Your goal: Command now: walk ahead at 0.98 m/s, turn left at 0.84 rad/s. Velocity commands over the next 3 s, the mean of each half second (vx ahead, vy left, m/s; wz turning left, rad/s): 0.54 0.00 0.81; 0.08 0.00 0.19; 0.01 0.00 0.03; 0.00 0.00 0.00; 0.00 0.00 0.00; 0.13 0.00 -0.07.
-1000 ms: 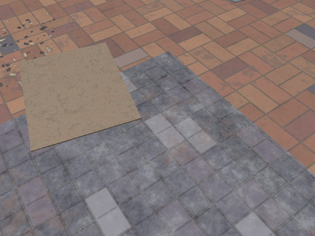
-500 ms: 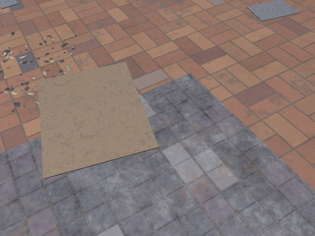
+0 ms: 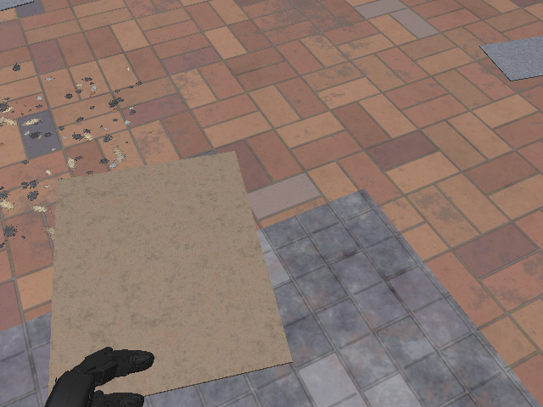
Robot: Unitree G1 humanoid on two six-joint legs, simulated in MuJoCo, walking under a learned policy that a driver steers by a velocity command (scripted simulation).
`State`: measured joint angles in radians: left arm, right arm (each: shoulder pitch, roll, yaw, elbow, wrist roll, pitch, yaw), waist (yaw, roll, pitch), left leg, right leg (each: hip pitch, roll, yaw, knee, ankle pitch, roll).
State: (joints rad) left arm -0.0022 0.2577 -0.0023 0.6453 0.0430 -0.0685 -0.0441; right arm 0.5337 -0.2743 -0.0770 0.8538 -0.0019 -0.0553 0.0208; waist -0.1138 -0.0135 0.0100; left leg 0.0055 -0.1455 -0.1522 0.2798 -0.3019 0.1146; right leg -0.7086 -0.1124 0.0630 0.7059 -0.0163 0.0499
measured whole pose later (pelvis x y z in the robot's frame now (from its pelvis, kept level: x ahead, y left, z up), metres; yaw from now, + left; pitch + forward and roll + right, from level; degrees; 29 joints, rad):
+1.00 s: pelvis +0.48 +0.00 -0.01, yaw +29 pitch -1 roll +0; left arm 0.17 0.23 0.01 0.82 0.03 0.00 0.01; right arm 0.17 -0.24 -0.03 0.75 -0.02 0.02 -0.01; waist -0.02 0.02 0.01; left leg -0.33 -0.04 -0.03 0.53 -0.19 0.01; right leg -0.27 -0.03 0.01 0.58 -0.29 0.02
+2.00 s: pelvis +0.52 -0.01 +0.00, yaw +30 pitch -1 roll +0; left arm 0.24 0.22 0.01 1.05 0.01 -0.01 0.02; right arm 0.15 -0.22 -0.04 1.13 0.00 0.02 -0.05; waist 0.00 0.00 0.03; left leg -0.22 0.01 -0.06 0.46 -0.22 -0.04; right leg -0.14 0.02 -0.02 0.46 -0.29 -0.03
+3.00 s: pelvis +0.57 +0.09 +0.00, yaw +26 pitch +1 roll +0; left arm 0.25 0.23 0.05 1.00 -0.03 0.01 0.06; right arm 0.19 -0.19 -0.03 1.05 -0.01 -0.04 -0.05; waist 0.01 -0.03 0.02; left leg -0.22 -0.01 0.11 0.44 -0.24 0.06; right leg -0.42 -0.04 0.03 0.96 -0.48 0.07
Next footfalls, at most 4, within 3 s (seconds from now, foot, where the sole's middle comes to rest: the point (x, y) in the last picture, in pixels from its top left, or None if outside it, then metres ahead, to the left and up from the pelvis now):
0.12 right None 0.33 -0.15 -0.78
0.52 left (199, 405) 0.51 0.15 -0.78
0.88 right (292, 362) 0.59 -0.09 -0.78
2.76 left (183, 385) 0.56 0.18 -0.78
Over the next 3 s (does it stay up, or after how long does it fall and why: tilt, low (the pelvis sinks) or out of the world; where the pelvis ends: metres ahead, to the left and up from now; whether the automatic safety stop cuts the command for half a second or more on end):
stays up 0.57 0.09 0.00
